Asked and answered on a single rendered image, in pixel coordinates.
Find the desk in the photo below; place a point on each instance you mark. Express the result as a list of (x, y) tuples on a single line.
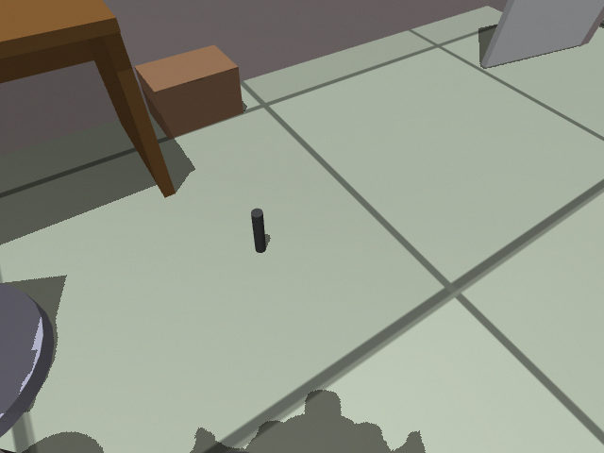
[(39, 36)]

